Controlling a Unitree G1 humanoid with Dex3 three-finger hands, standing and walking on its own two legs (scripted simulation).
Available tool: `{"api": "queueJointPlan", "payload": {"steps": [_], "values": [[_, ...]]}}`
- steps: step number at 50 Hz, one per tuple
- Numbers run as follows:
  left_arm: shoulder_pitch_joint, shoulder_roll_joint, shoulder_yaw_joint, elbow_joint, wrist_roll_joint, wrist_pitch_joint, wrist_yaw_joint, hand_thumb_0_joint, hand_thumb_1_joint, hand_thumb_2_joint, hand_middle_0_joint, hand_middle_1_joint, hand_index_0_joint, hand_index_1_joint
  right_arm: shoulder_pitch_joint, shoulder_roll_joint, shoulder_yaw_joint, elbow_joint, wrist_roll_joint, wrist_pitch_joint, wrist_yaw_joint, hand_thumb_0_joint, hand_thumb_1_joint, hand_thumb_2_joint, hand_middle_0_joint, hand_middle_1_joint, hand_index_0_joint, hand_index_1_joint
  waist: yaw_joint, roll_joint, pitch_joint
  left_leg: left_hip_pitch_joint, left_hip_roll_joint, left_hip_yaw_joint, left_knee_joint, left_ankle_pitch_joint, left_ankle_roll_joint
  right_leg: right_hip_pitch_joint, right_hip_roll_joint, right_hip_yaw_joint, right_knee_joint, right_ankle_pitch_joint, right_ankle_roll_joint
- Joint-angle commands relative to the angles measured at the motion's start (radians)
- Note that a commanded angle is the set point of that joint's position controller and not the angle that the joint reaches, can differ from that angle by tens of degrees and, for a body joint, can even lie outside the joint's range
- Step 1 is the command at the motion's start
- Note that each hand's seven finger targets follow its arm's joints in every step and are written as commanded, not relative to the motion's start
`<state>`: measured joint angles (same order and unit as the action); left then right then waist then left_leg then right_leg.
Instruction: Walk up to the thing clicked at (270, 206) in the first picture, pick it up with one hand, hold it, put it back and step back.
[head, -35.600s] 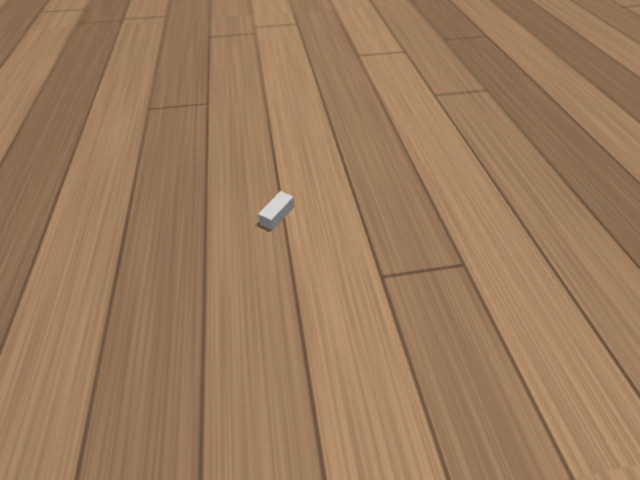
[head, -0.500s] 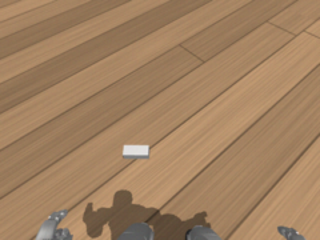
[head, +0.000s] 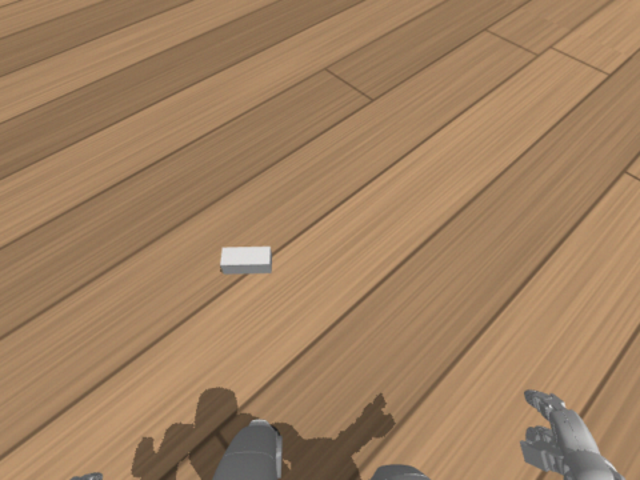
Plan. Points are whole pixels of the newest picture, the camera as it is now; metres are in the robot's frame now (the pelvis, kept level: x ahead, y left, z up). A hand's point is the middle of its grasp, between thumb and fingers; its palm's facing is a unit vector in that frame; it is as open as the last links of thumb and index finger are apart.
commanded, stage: step back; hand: left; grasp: from above
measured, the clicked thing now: (247, 260) +0.78 +0.28 -0.72
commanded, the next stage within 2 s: stand in 1.86 s
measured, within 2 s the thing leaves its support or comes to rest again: neither
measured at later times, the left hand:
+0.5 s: hand out of the picture -0.06 +0.25 -0.13, palm faces +0.10 -0.93 -0.37, open 7.4 cm
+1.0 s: hand out of the picture -0.27 +0.24 -0.12, palm faces +0.12 -0.88 -0.46, open 7.4 cm
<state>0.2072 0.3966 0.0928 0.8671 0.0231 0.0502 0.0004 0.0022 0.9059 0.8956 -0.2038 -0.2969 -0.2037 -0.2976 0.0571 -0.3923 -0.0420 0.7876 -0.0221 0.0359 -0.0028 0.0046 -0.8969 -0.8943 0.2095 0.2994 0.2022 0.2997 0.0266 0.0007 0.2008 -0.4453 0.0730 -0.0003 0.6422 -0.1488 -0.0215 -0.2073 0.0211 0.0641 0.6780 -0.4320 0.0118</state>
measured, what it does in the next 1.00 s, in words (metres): walks backwards: left foot, then right foot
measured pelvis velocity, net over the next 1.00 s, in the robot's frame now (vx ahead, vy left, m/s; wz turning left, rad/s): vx -0.30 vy -0.05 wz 0.11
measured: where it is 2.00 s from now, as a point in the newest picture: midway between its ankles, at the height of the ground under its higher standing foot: outside the picture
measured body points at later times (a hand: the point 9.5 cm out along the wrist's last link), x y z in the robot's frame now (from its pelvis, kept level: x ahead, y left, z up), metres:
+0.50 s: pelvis -0.17 -0.02 +0.02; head -0.11 +0.00 +0.46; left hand -0.06 +0.30 -0.10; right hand -0.06 -0.32 -0.10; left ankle -0.14 +0.10 -0.71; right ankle -0.14 -0.16 -0.64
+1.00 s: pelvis -0.30 -0.05 +0.01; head -0.28 -0.07 +0.46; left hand -0.27 +0.29 -0.09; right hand -0.20 -0.36 -0.12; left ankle -0.32 +0.08 -0.72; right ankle -0.27 -0.19 -0.71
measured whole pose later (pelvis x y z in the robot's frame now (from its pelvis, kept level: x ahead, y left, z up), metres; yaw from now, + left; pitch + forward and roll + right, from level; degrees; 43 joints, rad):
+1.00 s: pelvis -0.30 -0.05 +0.01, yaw +7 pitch -3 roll +1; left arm 0.21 0.40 0.08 0.92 0.05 0.00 0.00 0.00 0.90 0.90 -0.21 -0.30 -0.21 -0.30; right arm 0.23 -0.40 -0.06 0.97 -0.03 0.04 0.02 0.01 -0.90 -0.89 0.20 0.30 0.20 0.30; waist 0.03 0.02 0.09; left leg -0.23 -0.03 -0.05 0.61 -0.36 -0.01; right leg -0.30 -0.07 0.00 0.69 -0.35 0.01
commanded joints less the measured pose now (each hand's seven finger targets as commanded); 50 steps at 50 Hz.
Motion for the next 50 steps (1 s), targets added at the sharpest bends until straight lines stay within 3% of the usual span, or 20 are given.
{"api": "queueJointPlan", "payload": {"steps": [1,2,3,6,11,15,17,18,19,20,24,30,33,35,36,37,40,45,48,50], "values": [[0.149,0.291,0.085,-0.056,0.03,-0.032,0.004,0.0,0.9,0.9,-0.2,-0.3,-0.2,-0.3,0.015,-0.161,-0.057,-0.085,0.02,0.005,-0.018,0.0,-0.9,-0.9,0.2,0.3,0.2,0.3,0.017,-0.183,-0.219,-0.155,-0.136,-0.087,0.166,-0.334,0.04,0.069,-0.263,0.391,-0.356,0.028,-0.143],[0.03,0.397,0.103,-0.109,0.032,-0.026,0.007,0.0,0.9,0.9,-0.2,-0.3,-0.2,-0.3,-0.018,-0.189,-0.074,-0.088,0.014,0.007,-0.036,0.0,-0.9,-0.9,0.2,0.3,0.2,0.3,0.054,-0.309,-0.157,-0.077,-0.165,-0.128,0.423,-0.459,0.005,-0.219,-0.45,0.55,-0.44,0.012,-0.308],[-0.044,0.373,0.097,-0.134,0.02,-0.031,0.014,0.0,0.9,0.9,-0.2,-0.3,-0.2,-0.3,0.0,-0.232,-0.092,-0.066,0.015,0.006,-0.039,0.0,-0.9,-0.9,0.2,0.3,0.2,0.3,0.018,-0.268,-0.075,0.002,-0.118,-0.193,0.527,-0.43,0.006,-0.391,-0.467,0.568,-0.475,-0.016,-0.317],[-0.173,0.224,0.065,-0.154,0.022,-0.039,0.022,0.0,0.9,0.9,-0.2,-0.3,-0.2,-0.3,0.124,-0.183,-0.067,0.005,0.025,0.0,-0.026,0.0,-0.9,-0.9,0.2,0.3,0.2,0.3,-0.077,-0.145,-0.091,-0.022,-0.213,-0.172,0.588,-0.291,0.022,-0.226,-0.221,0.134,-0.306,0.334,-0.185],[-0.02,0.196,0.059,-0.145,0.029,-0.03,0.034,0.0,0.9,0.9,-0.2,-0.3,-0.2,-0.3,0.11,-0.153,-0.042,-0.015,0.018,-0.019,-0.034,0.0,-0.9,-0.9,0.2,0.3,0.2,0.3,0.02,-0.196,-0.191,-0.091,-0.166,-0.1,0.325,-0.36,-0.009,0.12,-0.22,0.117,-0.204,0.519,-0.195],[-0.038,0.207,0.055,-0.164,0.009,-0.013,0.04,0.0,0.9,0.9,-0.2,-0.3,-0.2,-0.3,0.189,-0.147,-0.049,0.005,0.001,-0.035,-0.031,0.0,-0.9,-0.9,0.2,0.3,0.2,0.3,-0.001,-0.226,-0.292,0.065,-0.082,-0.036,-0.114,-0.251,0.025,0.215,-0.26,0.133,-0.056,0.676,-0.182],[-0.046,0.187,0.035,-0.173,-0.002,0.006,0.03,0.0,0.9,0.9,-0.2,-0.3,-0.2,-0.3,0.229,-0.17,-0.068,0.033,-0.009,-0.037,-0.031,0.0,-0.9,-0.9,0.2,0.3,0.2,0.3,-0.009,-0.148,-0.293,0.238,-0.078,-0.051,-0.291,0.039,0.043,0.059,-0.198,0.092,0.022,0.542,-0.119],[-0.016,0.157,0.027,-0.179,-0.006,0.008,0.026,0.0,0.9,0.9,-0.2,-0.3,-0.2,-0.3,0.205,-0.241,-0.088,0.026,-0.019,-0.034,-0.03,0.0,-0.9,-0.9,0.2,0.3,0.2,0.3,0.008,0.018,-0.298,0.349,0.077,-0.262,-0.275,0.159,0.1,-0.135,-0.116,0.045,0.105,0.323,-0.074],[-0.012,0.132,0.021,-0.18,-0.017,0.009,0.028,0.0,0.9,0.9,-0.2,-0.3,-0.2,-0.3,0.146,-0.314,-0.094,0.004,-0.025,-0.027,-0.026,0.0,-0.9,-0.9,0.2,0.3,0.2,0.3,0.019,0.187,-0.256,0.353,0.246,-0.459,-0.293,0.259,0.202,-0.319,0.05,-0.04,0.272,-0.126,-0.04],[-0.093,0.184,0.041,-0.186,-0.009,0.01,0.042,0.0,0.9,0.9,-0.2,-0.3,-0.2,-0.3,0.134,-0.392,-0.105,-0.012,-0.017,-0.029,-0.023,0.0,-0.9,-0.9,0.2,0.3,0.2,0.3,-0.059,0.264,-0.231,0.123,0.373,-0.566,-0.321,0.224,0.344,-0.219,0.026,0.071,0.456,-0.257,-0.022],[-0.017,0.183,0.044,-0.117,-0.021,0.012,0.023,0.0,0.9,0.9,-0.2,-0.3,-0.2,-0.3,0.002,-0.233,-0.063,-0.031,-0.021,-0.034,-0.034,0.0,-0.9,-0.9,0.2,0.3,0.2,0.3,0.03,0.119,-0.188,0.103,0.162,-0.2,-0.244,0.264,0.24,-0.211,0.079,0.12,0.63,-0.059,-0.035],[-0.015,0.152,0.024,-0.106,-0.009,-0.038,0.022,0.0,0.9,0.9,-0.2,-0.3,-0.2,-0.3,0.107,-0.212,-0.065,-0.009,-0.014,-0.008,-0.021,0.0,-0.9,-0.9,0.2,0.3,0.2,0.3,-0.048,0.204,-0.281,0.424,0.136,-0.17,-0.105,0.29,0.246,-0.197,-0.011,-0.019,0.023,-0.082,0.011],[0.086,0.153,0.028,-0.02,0.003,-0.064,0.029,0.0,0.9,0.9,-0.2,-0.3,-0.2,-0.3,0.069,-0.243,-0.068,-0.005,0.002,0.018,-0.01,0.0,-0.9,-0.9,0.2,0.3,0.2,0.3,-0.01,0.181,-0.335,0.326,0.089,-0.111,0.019,0.191,0.179,0.029,0.018,-0.1,-0.372,0.189,-0.016],[0.099,0.282,0.065,-0.005,0.026,-0.069,0.029,0.0,0.9,0.9,-0.2,-0.3,-0.2,-0.3,0.064,-0.14,-0.038,-0.036,0.009,0.016,-0.008,0.0,-0.9,-0.9,0.2,0.3,0.2,0.3,-0.004,-0.133,-0.256,-0.138,-0.091,-0.077,0.186,-0.299,0.066,0.162,-0.212,0.334,-0.327,0.141,-0.106],[0.015,0.38,0.083,-0.052,0.032,-0.066,0.032,0.0,0.9,0.9,-0.2,-0.3,-0.2,-0.3,-0.005,-0.168,-0.055,-0.054,0.004,0.02,-0.02,0.0,-0.9,-0.9,0.2,0.3,0.2,0.3,0.046,-0.199,-0.211,-0.06,-0.114,-0.161,0.353,-0.438,0.022,-0.133,-0.439,0.529,-0.396,0.033,-0.286],[-0.085,0.38,0.082,-0.077,0.023,-0.07,0.04,0.0,0.9,0.9,-0.2,-0.3,-0.2,-0.3,0.012,-0.222,-0.083,-0.034,0.007,0.02,-0.021,0.0,-0.9,-0.9,0.2,0.3,0.2,0.3,0.018,-0.208,-0.129,0.033,-0.058,-0.223,0.475,-0.41,0.013,-0.334,-0.486,0.574,-0.432,-0.03,-0.321],[-0.123,0.229,0.041,-0.056,0.018,-0.082,0.038,0.0,0.9,0.9,-0.2,-0.3,-0.2,-0.3,0.069,-0.178,-0.059,0.032,0.017,0.005,-0.008,0.0,-0.9,-0.9,0.2,0.3,0.2,0.3,-0.047,-0.071,-0.096,-0.012,-0.147,-0.17,0.456,-0.275,0.022,-0.167,-0.236,0.16,-0.277,0.273,-0.192],[0.008,0.252,0.056,-0.017,0.035,-0.088,0.022,0.0,0.9,0.9,-0.2,-0.3,-0.2,-0.3,0.041,-0.158,-0.049,0.033,-0.008,-0.028,0.01,0.0,-0.9,-0.9,0.2,0.3,0.2,0.3,0.048,-0.18,-0.15,-0.029,-0.095,-0.063,0.088,-0.361,-0.001,0.051,-0.217,0.192,-0.302,-0.122,-0.181],[-0.04,0.26,0.047,-0.027,0.021,-0.069,0.01,0.0,0.9,0.9,-0.2,-0.3,-0.2,-0.3,0.144,-0.156,-0.063,0.081,-0.014,-0.05,0.014,0.0,-0.9,-0.9,0.2,0.3,0.2,0.3,-0.016,-0.194,-0.189,0.245,-0.091,0.001,-0.277,-0.259,0.029,-0.056,-0.235,0.158,-0.221,-0.067,-0.161],[0.038,0.149,0.011,-0.022,0.011,-0.062,0.01,0.0,0.9,0.9,-0.2,-0.3,-0.2,-0.3,0.195,-0.214,-0.093,0.104,-0.033,-0.066,0.005,0.0,-0.9,-0.9,0.2,0.3,0.2,0.3,-0.017,0.052,-0.239,0.479,0.041,-0.308,-0.363,-0.327,0.087,-0.272,-0.114,0.034,0.073,-0.004,-0.073]]}}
